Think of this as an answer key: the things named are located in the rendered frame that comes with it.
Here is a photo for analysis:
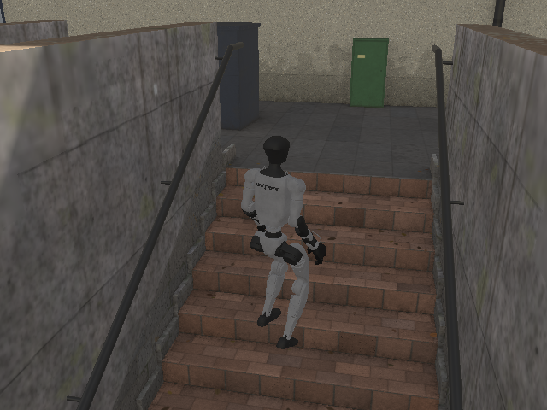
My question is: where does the robot right hand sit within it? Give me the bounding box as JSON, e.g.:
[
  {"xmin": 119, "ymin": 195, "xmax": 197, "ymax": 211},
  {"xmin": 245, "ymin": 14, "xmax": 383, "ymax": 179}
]
[{"xmin": 307, "ymin": 243, "xmax": 326, "ymax": 265}]

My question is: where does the left robot forearm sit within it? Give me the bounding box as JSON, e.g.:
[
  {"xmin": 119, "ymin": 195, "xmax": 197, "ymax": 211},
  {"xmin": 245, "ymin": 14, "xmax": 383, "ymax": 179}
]
[{"xmin": 242, "ymin": 209, "xmax": 262, "ymax": 226}]

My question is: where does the robot left thigh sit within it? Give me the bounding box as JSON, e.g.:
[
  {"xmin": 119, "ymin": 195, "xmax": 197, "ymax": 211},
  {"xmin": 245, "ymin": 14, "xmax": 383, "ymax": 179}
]
[{"xmin": 250, "ymin": 231, "xmax": 288, "ymax": 276}]

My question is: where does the robot right shin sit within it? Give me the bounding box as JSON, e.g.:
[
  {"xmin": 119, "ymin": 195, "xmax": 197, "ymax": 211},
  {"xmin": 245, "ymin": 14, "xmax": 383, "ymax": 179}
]
[{"xmin": 283, "ymin": 283, "xmax": 309, "ymax": 340}]

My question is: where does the robot left upper arm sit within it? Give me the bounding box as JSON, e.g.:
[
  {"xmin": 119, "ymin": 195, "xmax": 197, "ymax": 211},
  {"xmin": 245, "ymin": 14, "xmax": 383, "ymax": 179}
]
[{"xmin": 241, "ymin": 168, "xmax": 261, "ymax": 213}]

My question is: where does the right robot forearm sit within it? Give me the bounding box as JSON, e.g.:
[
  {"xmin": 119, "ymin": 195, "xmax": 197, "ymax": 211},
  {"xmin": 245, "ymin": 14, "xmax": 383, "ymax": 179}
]
[{"xmin": 295, "ymin": 216, "xmax": 319, "ymax": 250}]

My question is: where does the robot right upper arm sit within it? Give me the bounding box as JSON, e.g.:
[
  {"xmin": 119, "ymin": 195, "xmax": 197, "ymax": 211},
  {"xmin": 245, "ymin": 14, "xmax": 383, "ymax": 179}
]
[{"xmin": 287, "ymin": 176, "xmax": 306, "ymax": 228}]

